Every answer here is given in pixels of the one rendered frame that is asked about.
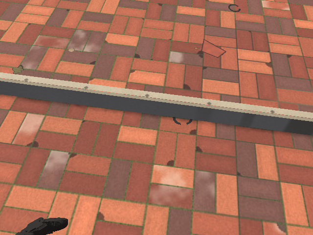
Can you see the robot left hand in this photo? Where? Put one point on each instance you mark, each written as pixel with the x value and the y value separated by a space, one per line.
pixel 44 226

